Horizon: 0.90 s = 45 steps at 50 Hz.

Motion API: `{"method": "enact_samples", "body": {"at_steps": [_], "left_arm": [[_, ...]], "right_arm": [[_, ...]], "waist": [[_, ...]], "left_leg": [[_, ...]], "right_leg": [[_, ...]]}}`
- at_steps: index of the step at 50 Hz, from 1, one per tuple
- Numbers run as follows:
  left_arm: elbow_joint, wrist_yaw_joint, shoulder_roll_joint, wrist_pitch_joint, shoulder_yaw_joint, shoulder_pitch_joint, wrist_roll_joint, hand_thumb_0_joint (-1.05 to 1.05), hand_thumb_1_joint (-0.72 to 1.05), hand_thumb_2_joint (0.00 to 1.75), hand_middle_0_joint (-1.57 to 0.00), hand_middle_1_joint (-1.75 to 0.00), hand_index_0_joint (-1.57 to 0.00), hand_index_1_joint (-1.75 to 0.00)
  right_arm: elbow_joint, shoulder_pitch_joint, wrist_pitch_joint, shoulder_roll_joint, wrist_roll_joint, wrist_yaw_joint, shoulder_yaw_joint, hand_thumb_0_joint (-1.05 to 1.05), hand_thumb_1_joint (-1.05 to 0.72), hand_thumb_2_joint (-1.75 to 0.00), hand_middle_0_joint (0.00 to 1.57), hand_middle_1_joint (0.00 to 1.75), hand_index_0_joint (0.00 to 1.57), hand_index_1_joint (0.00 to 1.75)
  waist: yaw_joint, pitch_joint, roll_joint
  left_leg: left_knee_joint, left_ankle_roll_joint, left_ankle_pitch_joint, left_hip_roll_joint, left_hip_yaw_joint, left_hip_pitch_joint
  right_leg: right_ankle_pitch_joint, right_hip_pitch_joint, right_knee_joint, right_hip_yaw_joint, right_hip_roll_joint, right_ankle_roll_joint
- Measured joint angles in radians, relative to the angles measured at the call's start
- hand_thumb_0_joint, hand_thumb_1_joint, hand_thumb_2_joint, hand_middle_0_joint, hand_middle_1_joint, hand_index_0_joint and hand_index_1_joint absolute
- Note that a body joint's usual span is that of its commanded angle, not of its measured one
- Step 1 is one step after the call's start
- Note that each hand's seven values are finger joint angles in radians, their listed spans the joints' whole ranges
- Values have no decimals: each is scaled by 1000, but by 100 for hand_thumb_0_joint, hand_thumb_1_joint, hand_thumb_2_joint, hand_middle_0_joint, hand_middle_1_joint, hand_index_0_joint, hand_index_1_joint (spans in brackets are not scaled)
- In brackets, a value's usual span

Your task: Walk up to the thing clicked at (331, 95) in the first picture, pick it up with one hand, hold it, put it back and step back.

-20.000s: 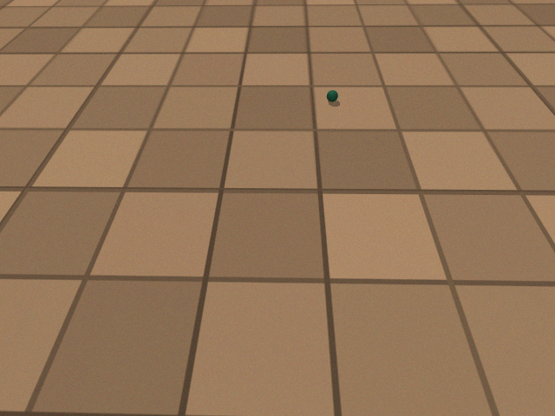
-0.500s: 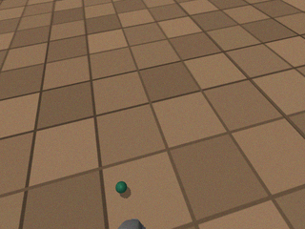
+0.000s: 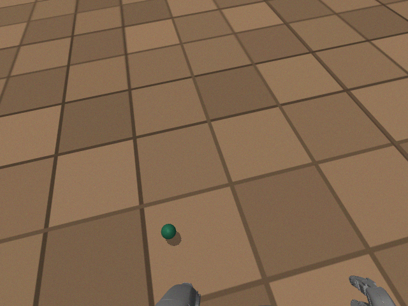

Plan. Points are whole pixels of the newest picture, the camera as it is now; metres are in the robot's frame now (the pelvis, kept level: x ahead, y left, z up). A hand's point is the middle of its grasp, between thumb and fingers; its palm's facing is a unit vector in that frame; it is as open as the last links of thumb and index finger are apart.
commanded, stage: walk up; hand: left
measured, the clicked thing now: (168, 231) +0.50 +0.25 -0.72
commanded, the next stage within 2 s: stand in 0.54 s
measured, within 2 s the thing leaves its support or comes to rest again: neither
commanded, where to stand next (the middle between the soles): +0.11 +0.01 m, yaw +0 degrees
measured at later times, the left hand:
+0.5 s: hand out of the picture +0.08 +0.25 -0.14, palm faces +0.00 -0.93 -0.36, open 7.4 cm
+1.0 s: hand out of the picture +0.10 +0.25 -0.13, palm faces -0.01 -0.94 -0.35, open 7.4 cm
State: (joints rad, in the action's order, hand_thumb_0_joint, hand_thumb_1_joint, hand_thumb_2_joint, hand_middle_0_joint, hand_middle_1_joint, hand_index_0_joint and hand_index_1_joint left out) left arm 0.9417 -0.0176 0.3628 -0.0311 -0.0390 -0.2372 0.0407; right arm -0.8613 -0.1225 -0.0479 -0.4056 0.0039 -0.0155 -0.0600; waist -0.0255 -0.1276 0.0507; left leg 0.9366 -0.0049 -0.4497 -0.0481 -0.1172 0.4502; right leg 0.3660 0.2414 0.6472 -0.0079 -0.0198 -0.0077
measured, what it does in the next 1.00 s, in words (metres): steps on the spot: left foot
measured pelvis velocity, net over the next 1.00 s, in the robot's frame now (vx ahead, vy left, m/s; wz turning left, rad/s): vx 0.02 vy -0.01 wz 0.03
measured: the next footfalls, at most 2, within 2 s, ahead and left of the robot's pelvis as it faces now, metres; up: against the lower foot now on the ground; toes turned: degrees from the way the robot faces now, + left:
left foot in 0.08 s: +0.05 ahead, +0.14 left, +0.00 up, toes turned +0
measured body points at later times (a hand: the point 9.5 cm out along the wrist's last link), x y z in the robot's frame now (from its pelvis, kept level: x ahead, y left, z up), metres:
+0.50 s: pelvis +0.00 -0.01 +0.00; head +0.01 -0.02 +0.45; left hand +0.08 +0.30 -0.11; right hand +0.08 -0.32 -0.13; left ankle +0.01 +0.13 -0.72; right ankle +0.05 -0.13 -0.72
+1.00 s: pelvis +0.02 -0.01 +0.02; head +0.03 -0.01 +0.47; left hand +0.10 +0.30 -0.11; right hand +0.11 -0.31 -0.11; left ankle +0.01 +0.13 -0.72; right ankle +0.05 -0.13 -0.72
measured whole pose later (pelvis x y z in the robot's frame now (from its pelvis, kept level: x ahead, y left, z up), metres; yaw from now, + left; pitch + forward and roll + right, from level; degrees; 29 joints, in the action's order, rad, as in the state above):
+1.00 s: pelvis +0.02 -0.01 +0.02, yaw +1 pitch -2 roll +0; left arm 1.15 0.01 0.36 -0.02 0.00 -0.08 0.00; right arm -1.14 -0.09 0.02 -0.36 0.00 -0.01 0.00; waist 0.00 -0.06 0.01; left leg 0.34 0.04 -0.20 0.02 -0.05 0.10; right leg 0.15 0.17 0.36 0.00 -0.01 0.00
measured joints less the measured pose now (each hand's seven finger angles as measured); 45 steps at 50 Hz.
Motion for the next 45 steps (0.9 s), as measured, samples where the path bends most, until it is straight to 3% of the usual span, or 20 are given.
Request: {"method": "enact_samples", "body": {"at_steps": [3, 5, 6, 10, 14, 17, 18, 21, 23, 26, 33, 45], "left_arm": [[-18, 13, 13, -4, -4, -14, 6, 1, 91, 90, -20, -30, -20, -30], [-31, 21, 29, 2, -4, -16, -3, 1, 90, 90, -20, -30, -20, -30], [-33, 21, 38, 8, -7, -13, -9, 1, 91, 90, -20, -30, -20, -30], [-14, 22, 44, 36, -6, -6, -23, 1, 91, 90, -20, -30, -20, -29], [-7, 32, 50, 25, -9, -8, -30, 1, 91, 90, -20, -30, -20, -29], [10, 28, 44, 14, -11, 3, -27, 1, 91, 90, -20, -30, -20, -29], [19, 25, 34, 11, -9, 11, -23, 1, 91, 90, -20, -30, -20, -29], [36, 29, 9, 13, 9, 36, -18, 1, 91, 90, -20, -30, -20, -29], [44, 32, -9, 18, 20, 58, -18, 1, 91, 90, -20, -30, -20, -29], [56, 34, -22, 21, 29, 91, -26, 1, 91, 90, -20, -30, -20, -30], [117, 42, -21, 11, 39, 131, -38, 1, 91, 90, -20, -30, -20, -30], [192, 36, -6, 7, 44, 156, -37, 1, 91, 90, -20, -30, -20, -29]], "right_arm": [[-35, -38, 17, -5, 6, -6, 2, 0, -90, -90, 20, 30, 20, 30], [-57, -54, 33, 3, 14, -5, 2, 0, -90, -90, 20, 30, 20, 30], [-65, -57, 43, 15, 20, -3, 3, 0, -90, -90, 20, 30, 20, 30], [-60, -98, 75, 35, 18, -5, 17, 0, -90, -90, 20, 30, 20, 30], [-60, -119, 77, 36, 17, 0, 32, 0, -90, -90, 20, 30, 21, 30], [-66, -108, 55, 24, 8, 4, 37, 0, -90, -90, 20, 30, 21, 30], [-73, -101, 45, 20, 2, 7, 37, 0, -90, -90, 20, 30, 21, 30], [-97, -84, 28, 14, -7, 10, 33, 0, -90, -90, 20, 30, 20, 30], [-113, -80, 34, 7, -10, 10, 31, 0, -90, -90, 20, 30, 20, 30], [-143, -70, 42, 14, 0, 9, 33, 0, -90, -90, 20, 30, 20, 30], [-214, -50, 60, 49, 8, 0, 58, 0, -90, -90, 20, 30, 20, 30], [-271, 8, 66, 46, 2, 6, 56, 0, -90, -90, 20, 30, 20, 30]], "waist": [[-1, 12, -8], [-2, 10, -35], [-8, -1, -63], [10, 13, -63], [26, 34, -66], [32, 38, -52], [35, 37, -37], [33, 50, -27], [35, 55, -19], [33, 57, -31], [38, 74, -52], [35, 69, -47]], "left_leg": [[-177, 3, 1, 34, 52, -98], [-328, 6, 141, 25, 81, -167], [-345, 9, 175, 8, 98, -182], [-346, -4, 166, 26, 84, -194], [-357, 14, 166, 51, 81, -209], [-295, 37, 132, 73, 74, -192], [-275, 34, 119, 83, 63, -187], [-224, 6, 12, 62, 46, -172], [-271, -5, 40, 56, 57, -192], [-348, 21, 158, 48, 68, -217], [-478, 34, 208, 57, 73, -285], [-573, 38, 241, 66, 70, -334]], "right_leg": [[3, 0, -3, -13, -24, 12], [26, 15, 39, -13, -51, 23], [32, 30, 80, 8, -68, 14], [179, 103, 250, 50, -8, -18], [99, 103, 134, 30, -8, -22], [-93, 53, -23, 16, 5, -9], [-115, 49, -26, 6, 16, -1], [-103, 55, -21, 3, 13, 1], [-105, 57, -28, 0, 7, 6], [-118, 53, -47, 9, -4, 15], [-176, -11, -176, 13, 2, 16], [-209, -62, -271, 7, 9, 13]]}}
